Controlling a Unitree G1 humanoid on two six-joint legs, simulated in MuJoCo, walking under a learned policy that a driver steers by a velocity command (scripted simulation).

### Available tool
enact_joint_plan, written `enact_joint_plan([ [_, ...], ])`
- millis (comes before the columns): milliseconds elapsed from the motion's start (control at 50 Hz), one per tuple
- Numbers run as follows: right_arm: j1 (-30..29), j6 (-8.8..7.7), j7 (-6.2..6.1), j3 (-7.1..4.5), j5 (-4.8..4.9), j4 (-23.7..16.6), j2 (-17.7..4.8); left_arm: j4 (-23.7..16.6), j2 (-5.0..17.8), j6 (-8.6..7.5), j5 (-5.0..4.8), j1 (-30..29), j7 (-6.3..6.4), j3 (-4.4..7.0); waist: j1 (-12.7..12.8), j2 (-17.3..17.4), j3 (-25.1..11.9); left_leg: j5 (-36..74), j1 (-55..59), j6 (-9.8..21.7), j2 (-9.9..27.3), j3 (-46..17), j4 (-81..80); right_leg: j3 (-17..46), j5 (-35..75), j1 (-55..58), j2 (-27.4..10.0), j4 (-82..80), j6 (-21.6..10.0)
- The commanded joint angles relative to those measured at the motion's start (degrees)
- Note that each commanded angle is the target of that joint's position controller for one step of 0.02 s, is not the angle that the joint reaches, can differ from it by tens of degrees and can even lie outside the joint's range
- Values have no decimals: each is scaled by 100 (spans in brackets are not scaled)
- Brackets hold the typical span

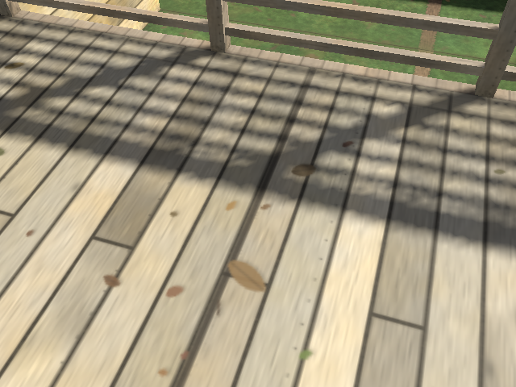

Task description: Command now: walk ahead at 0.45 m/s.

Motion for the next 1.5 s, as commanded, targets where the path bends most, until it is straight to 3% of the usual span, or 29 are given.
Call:
enact_joint_plan([
  [20, -938, -40, 70, 92, 16, -617, -39, -255, 1149, -59, -63, 126, 91, 221, -63, -744, 933, 553, 298, -60, -192, 173, -1061, 668, 1499, -998, -1337, -767, -847],
  [80, -1052, -56, 119, 35, 27, -747, -306, -244, 1170, -46, -132, 100, 88, 279, -245, -698, 945, 547, 462, 171, -243, 56, -1556, 575, 2182, -388, -1584, -488, -722],
  [140, 463, -68, 85, -248, 39, -370, -804, -331, 1191, 77, -6, -70, 55, 301, -1103, -836, -183, 162, 2578, 526, -716, 307, -1513, 240, 5007, -300, -1350, 1623, -437],
  [160, 1519, -43, 22, -370, 32, -138, -1120, -476, 1080, 86, 51, -198, 23, 228, -1576, -626, -861, -100, 4281, 788, -74, -418, -1470, 161, 4087, -1436, -1088, 3206, -248],
  [180, 2184, -21, 19, -494, -140, 10, -1739, -570, 142, -12, 23, 591, -45, -16, -1209, 1029, -2044, -1579, 6333, 1700, 1663, -3283, -2144, 41, 577, -3473, -7, 5707, 110],
  [200, 2063, -35, 39, -344, -159, 14, -1255, -470, 389, -181, -158, 465, -72, 40, -1245, 1139, -2241, -2118, 6075, 1700, 1936, -4785, -3277, 1030, -1378, -4020, 128, 6661, -17],
  [220, 1431, -74, 42, -239, -116, -28, -924, -719, 923, -248, -341, -211, -65, 203, -1064, 855, -1084, -2070, 5110, 1290, 1784, -3806, -3351, 954, -1053, -4518, -203, 6939, -132],
  [260, 458, -134, 85, -112, -127, -146, -502, -849, 973, -192, -266, -790, 47, 284, -653, 103, -223, -894, 3300, 913, 1357, -2090, -3624, 701, -65, -4046, -779, 6387, -176],
  [320, 316, -191, 102, -89, -223, 48, -266, -715, 599, 110, -230, -407, 60, 339, -264, 385, 49, -257, 2356, 752, 876, -766, -4022, 680, 305, -3333, -1009, 5892, -207],
  [380, 480, -233, 22, -139, -243, 202, -464, -975, 671, 226, -175, -900, 84, 415, -237, 250, 360, 180, 2359, 854, 890, -242, -4233, 792, 884, -3995, -1033, 5541, -161],
  [620, 1498, 115, -263, -231, -130, 393, -900, -2073, 517, 74, -129, -3141, -396, 310, -869, -88, 773, 1667, 4437, 668, 1216, 940, -3714, -173, 1654, -4942, -728, 2657, -234],
  [680, 1257, 234, -307, -300, -103, 233, -1144, -2226, 805, 98, -158, -2777, -479, 441, -468, 308, 272, 4521, 4572, 487, 1215, 1217, -2595, -719, 808, -3802, -183, 2604, -532],
  [720, 1011, 295, -328, -307, -69, 99, -1226, -1941, 1397, 113, -186, -1276, -418, 754, 391, 343, -588, 4936, 3899, 231, 946, 1353, -459, -723, 976, -1590, 281, 2115, -922],
  [740, 1086, 222, -310, -230, -160, -59, -1035, -1787, 1966, 182, -160, -488, -261, 952, 616, -419, -1133, 2610, 2364, -34, 628, 1335, 1412, 788, 863, 165, -622, 1913, -1289],
  [760, 1551, -10, -183, 19, -200, -367, -192, -1982, 2391, 138, -144, -801, -237, 986, -112, -1655, -1779, -2528, -119, -378, -763, 451, 3574, 4395, 230, 1971, -2113, 1073, -2540],
  [780, 836, -304, -78, -88, 21, -536, -745, -1955, 1874, 106, -57, -534, -248, 831, 328, -930, -2092, -2481, -738, -167, -576, -760, 3813, 4758, 105, 2098, -2157, 465, -2383],
  [800, 394, -399, -47, -119, 186, -706, -850, -1944, 1534, 49, -27, -744, -241, 743, 263, -720, -1301, -2030, -1027, 12, -285, -739, 3492, 3748, 518, 1508, -1941, 521, -2050],
  [840, 405, -327, -151, -189, -49, -607, -892, -2191, 1156, -4, -49, -1719, -249, 614, -333, 20, -431, -1532, -288, -71, 138, -634, 2417, 2269, 2613, -335, -1436, 559, -1619],
  [920, 759, 6, -185, -190, -212, -620, -626, -2283, 1316, -7, 12, -1896, -130, 607, -686, -107, -284, -1058, 538, -455, 115, -347, 1385, 1176, 4788, -1621, -1091, 458, -1515],
  [1000, 256, 26, -139, -50, -190, -677, -368, -2097, 1174, 57, 1, -1708, -11, 516, -395, -558, -437, 719, 990, -442, -59, -83, -521, 293, 4701, -1633, -680, 490, -1078],
  [1100, -162, -9, 5, -106, -134, -818, -656, -1843, 1264, 65, 106, -1710, 5, 473, -214, -654, -332, 998, 996, -154, -176, -226, -1336, 404, 3991, -970, -1127, 737, -933],
  [1160, 4, -24, 113, -204, -173, -922, -882, -1824, 1377, 189, 3, -1922, 100, 515, -418, -664, -247, 243, 935, 93, -353, -92, -1673, 432, 4166, -606, -1248, 1550, -778],
  [1200, 782, -23, 97, -378, -232, -827, -1343, -1947, 1334, 243, 44, -1812, 191, 500, -653, -9, -807, 2936, 2345, 538, -15, -766, -2046, 26, 3420, -1087, -577, 3274, -257],
  [1220, 934, 31, 46, -447, -320, -940, -1715, -2081, 1097, 209, 133, -1387, 172, 426, -427, 1129, -1331, 4753, 3832, 1554, 1168, -2432, -2007, -205, 481, -2684, 303, 5203, 201],
  [1240, 1177, 118, 17, -342, -322, -931, -1320, -2113, 1057, 209, 130, -1432, 97, 365, -612, 1426, -1941, 4345, 4513, 2113, 1628, -3606, -2459, 426, -2166, -3626, 623, 6149, 293],
  [1260, 868, 173, 1, -297, -240, -1079, -1133, -2093, 1261, 259, -15, -1516, 43, 410, -578, 814, -1761, 2846, 4165, 1890, 1488, -3361, -2540, 822, -1966, -3885, 246, 6609, 259],
  [1300, 313, 350, -65, -239, -106, -1287, -933, -2126, 1265, 442, -18, -1933, 90, 444, -477, -48, -816, 834, 2825, 1377, 1021, -2613, -2904, 657, -1358, -3986, -91, 6115, 311],
  [1360, 117, 540, -159, -300, -198, -1423, -1054, -2196, 1051, 541, 37, -1948, 176, 424, -328, 488, -497, -260, 1814, 1071, 340, -2106, -3235, 371, -786, -3241, -31, 4669, 408],
  [1500, 253, 662, -304, -422, -125, -1624, -1182, -2228, 1088, 405, -22, -2008, 193, 438, -526, 784, -811, -877, 2115, 966, 318, -2593, -3114, 519, -281, -2744, 85, 3064, 500],
])
Velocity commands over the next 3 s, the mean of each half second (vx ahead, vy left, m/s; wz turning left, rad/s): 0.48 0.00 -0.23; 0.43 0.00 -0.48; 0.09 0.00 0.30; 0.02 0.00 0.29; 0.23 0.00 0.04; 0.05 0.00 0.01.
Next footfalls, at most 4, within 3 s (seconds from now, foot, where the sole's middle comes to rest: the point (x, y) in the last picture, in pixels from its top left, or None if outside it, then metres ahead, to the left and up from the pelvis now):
0.16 left None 0.29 0.14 -0.78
0.74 right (343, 366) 0.56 -0.13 -0.78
1.18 left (307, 274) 0.83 -0.03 -0.78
1.60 right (380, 308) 0.74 -0.24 -0.78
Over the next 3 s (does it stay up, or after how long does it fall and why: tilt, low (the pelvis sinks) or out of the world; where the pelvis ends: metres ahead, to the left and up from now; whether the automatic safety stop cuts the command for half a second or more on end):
stays up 0.86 -0.13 -0.01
